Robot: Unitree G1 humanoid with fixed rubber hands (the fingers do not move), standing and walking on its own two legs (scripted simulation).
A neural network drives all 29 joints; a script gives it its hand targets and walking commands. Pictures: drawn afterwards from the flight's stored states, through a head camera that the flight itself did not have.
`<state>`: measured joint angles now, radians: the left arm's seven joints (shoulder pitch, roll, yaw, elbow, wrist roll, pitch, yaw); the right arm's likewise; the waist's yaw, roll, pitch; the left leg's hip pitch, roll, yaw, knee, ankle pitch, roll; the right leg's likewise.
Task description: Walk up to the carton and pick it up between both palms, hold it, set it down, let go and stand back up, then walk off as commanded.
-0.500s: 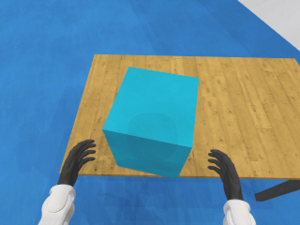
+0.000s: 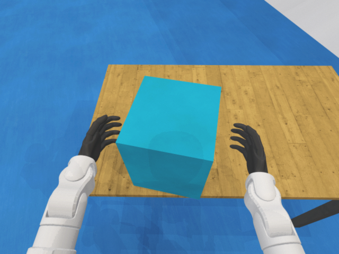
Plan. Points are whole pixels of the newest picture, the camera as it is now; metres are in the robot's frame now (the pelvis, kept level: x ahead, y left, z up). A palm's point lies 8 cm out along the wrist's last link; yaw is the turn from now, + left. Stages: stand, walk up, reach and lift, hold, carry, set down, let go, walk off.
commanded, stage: reach and lift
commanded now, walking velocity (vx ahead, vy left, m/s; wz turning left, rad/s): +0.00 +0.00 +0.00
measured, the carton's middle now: (173, 140) +0.40 +0.03 -0.02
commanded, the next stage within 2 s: none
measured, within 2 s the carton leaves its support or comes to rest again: neither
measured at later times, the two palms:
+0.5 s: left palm (94, 111) +0.38 +0.21 +0.12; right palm (257, 123) +0.37 -0.15 +0.11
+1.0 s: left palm (92, 102) +0.41 +0.22 +0.11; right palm (256, 113) +0.41 -0.15 +0.10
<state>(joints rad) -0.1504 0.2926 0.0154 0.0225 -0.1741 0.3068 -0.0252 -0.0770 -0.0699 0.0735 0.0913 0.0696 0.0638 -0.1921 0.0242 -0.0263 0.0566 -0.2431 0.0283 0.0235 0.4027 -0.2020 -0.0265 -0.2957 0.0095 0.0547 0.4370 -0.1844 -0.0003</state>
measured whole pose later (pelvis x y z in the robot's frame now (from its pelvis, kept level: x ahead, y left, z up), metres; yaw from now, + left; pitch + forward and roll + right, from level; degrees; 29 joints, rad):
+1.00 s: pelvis +0.00 +0.00 +0.00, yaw +0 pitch +2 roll +1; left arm -0.76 0.32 0.06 0.70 -0.17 0.26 0.00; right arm -0.68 -0.16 -0.01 0.64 0.15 0.17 -0.21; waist 0.02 -0.03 0.06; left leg -0.24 0.03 0.02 0.40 -0.19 -0.03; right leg -0.30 0.01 0.05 0.44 -0.18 0.00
